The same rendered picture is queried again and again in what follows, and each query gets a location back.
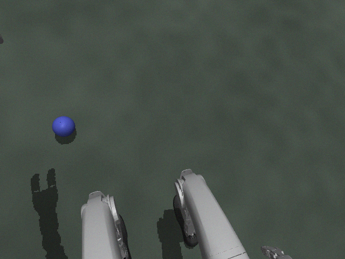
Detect right robot hand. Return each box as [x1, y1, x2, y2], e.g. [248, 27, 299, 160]
[261, 246, 292, 259]

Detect right robot foot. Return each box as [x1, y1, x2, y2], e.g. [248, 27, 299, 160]
[173, 195, 198, 247]

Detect ball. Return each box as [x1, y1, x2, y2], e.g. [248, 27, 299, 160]
[52, 116, 75, 137]

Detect left robot foot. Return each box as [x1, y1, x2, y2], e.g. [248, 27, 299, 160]
[119, 214, 132, 259]

